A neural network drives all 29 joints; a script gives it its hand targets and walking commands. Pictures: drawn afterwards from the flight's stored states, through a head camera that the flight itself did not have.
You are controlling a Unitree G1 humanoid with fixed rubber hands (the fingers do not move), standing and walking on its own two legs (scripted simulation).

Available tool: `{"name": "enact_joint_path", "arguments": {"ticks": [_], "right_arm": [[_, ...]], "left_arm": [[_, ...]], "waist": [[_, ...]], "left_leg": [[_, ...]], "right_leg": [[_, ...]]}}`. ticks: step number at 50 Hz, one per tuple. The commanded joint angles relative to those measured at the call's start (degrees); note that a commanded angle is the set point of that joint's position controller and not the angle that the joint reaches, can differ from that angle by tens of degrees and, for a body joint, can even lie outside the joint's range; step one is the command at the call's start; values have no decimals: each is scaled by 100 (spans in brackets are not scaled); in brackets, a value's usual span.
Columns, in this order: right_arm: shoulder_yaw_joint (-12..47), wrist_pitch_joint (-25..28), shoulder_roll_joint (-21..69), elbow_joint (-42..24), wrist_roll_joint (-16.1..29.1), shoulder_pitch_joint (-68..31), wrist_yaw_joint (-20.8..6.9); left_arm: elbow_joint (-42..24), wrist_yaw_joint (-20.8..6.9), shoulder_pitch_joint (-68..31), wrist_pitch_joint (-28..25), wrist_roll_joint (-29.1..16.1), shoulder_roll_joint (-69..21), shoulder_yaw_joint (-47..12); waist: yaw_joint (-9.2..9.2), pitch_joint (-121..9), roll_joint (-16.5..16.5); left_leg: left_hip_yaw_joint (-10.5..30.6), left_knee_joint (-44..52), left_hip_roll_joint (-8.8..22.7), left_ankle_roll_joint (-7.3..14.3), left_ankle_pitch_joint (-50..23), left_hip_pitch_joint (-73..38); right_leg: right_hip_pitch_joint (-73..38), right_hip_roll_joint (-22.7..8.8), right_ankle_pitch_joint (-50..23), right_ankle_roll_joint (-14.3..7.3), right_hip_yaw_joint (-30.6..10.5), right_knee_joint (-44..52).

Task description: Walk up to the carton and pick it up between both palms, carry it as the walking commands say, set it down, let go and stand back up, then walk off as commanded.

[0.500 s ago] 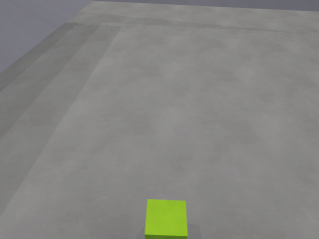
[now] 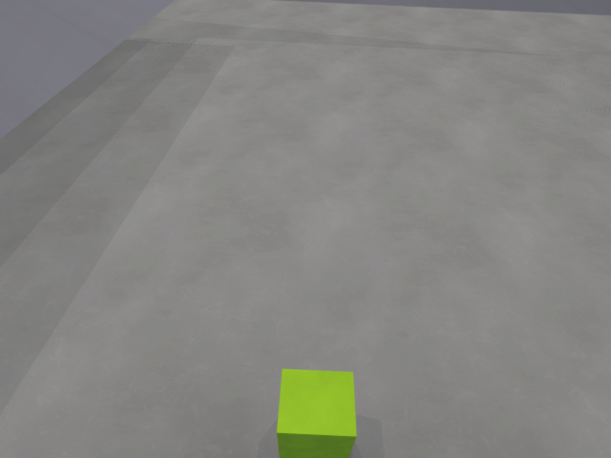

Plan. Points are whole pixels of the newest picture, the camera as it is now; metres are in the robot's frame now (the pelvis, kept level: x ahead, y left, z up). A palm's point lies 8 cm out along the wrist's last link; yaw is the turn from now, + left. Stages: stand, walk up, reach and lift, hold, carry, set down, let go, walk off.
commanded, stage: stand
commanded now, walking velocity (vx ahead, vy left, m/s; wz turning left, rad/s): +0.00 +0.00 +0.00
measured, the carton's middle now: (315, 420) +0.36 -0.03 -0.62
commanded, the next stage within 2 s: walk off in 0.48 s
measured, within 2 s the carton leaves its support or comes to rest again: neither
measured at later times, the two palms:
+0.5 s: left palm out of the picture -0.08 +0.20 -0.14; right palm out of the picture -0.07 -0.22 -0.14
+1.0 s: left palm out of the picture -0.07 +0.25 -0.16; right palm out of the picture -0.01 -0.23 -0.15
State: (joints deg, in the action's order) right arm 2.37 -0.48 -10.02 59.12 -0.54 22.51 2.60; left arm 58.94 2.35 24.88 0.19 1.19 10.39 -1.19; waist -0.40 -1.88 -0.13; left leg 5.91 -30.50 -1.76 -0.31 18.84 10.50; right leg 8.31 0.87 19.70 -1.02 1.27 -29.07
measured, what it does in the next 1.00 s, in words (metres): stands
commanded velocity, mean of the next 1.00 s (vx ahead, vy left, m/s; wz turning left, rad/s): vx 0.00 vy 0.00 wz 0.22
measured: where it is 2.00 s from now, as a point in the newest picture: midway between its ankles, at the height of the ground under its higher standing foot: outside the picture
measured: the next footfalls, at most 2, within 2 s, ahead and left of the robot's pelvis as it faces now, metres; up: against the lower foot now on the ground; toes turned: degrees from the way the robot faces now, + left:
right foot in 1.20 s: +0.00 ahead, -0.12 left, +0.00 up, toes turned +14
left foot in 1.66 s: -0.09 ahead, +0.06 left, +0.00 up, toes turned +39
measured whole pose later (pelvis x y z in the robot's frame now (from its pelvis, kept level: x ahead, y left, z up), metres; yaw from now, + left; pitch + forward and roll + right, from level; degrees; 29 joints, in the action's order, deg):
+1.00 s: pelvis -0.04 +0.00 -0.01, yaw +6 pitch +1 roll -2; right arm 0.0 -0.5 -8.7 58.5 -2.0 18.3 2.5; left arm 58.8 4.4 18.4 1.9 1.1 12.4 2.2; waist 0.0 0.3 -0.8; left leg 9.3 -40.9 -3.2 -0.5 19.1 22.2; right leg 17.2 -0.6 23.0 -0.2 6.5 -39.3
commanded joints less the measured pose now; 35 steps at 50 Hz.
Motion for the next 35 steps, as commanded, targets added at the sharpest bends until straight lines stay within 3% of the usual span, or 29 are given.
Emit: {"name": "enact_joint_path", "arguments": {"ticks": [1,3,5,8,10,12,14,16,17,18,19,26,28,29,32,35], "right_arm": [[-97,36,-559,92,4,552,38],[-80,30,-496,137,-2,449,37],[-64,42,-440,209,9,495,13],[-38,54,-326,301,-4,425,41],[-27,55,-288,354,13,460,50],[-56,47,-388,437,4,550,50],[-34,45,-310,480,-4,471,45],[-37,31,-295,513,2,510,28],[-27,19,-265,532,1,489,38],[-31,27,-279,538,7,483,23],[-28,32,-227,612,12,575,12],[-21,43,-143,705,3,522,23],[-12,55,-95,753,25,543,26],[-3,57,-53,743,3,533,36],[-8,38,-91,764,10,444,35],[-42,53,-112,676,27,346,27]], "left_arm": [[92,19,511,-20,-25,397,57],[116,32,451,-14,1,463,76],[207,6,478,-30,-6,249,21],[317,-10,591,-43,-46,195,2],[348,-7,482,-44,-24,309,39],[374,2,538,-48,-9,318,36],[409,1,530,-66,-28,179,8],[500,24,536,-34,-31,149,2],[438,19,493,-52,-16,153,-14],[512,26,562,-55,-17,107,-17],[516,22,596,-65,-24,224,10],[590,14,522,-65,-45,99,28],[607,26,446,-63,-42,-16,8],[625,30,509,-63,-44,70,20],[646,26,487,-64,-9,77,19],[501,48,290,-84,-30,287,96]], "waist": [[43,932,-35],[15,970,-40],[36,805,178],[-39,770,-79],[-20,888,122],[-6,939,-27],[-24,875,114],[2,1009,-64],[23,1000,100],[-7,935,-55],[28,905,56],[20,859,-4],[48,807,187],[6,830,47],[-20,935,187],[-12,916,-19]], "left_leg": [[299,561,452,178,-1118,515],[292,572,449,166,-1157,437],[285,582,464,178,-1129,426],[276,542,498,161,-1233,334],[278,559,478,165,-1140,507],[275,574,490,166,-1176,521],[282,569,494,168,-1142,547],[262,585,486,154,-1071,515],[251,577,503,163,-1094,503],[250,568,495,134,-1090,553],[219,575,454,120,-971,600],[213,589,483,87,-1133,464],[209,591,482,101,-1068,542],[221,597,496,90,-1175,528],[259,641,496,140,-1017,663],[243,407,470,63,-1133,932]], "right_leg": [[301,-559,-1004,-82,-427,612],[435,-547,-909,-114,-455,614],[298,-561,-970,-124,-453,615],[329,-527,-954,-88,-412,635],[332,-542,-925,-125,-473,659],[332,-542,-1057,-114,-449,663],[229,-566,-1011,-137,-479,675],[468,-559,-810,-132,-511,755],[433,-572,-809,-126,-501,763],[352,-544,-842,-119,-491,744],[291,-564,-878,-117,-501,765],[362,-543,-896,-124,-481,793],[252,-550,-1008,-139,-478,755],[250,-541,-999,-132,-438,728],[260,-571,-901,-163,-493,748],[118,-698,-976,-134,-448,731]]}}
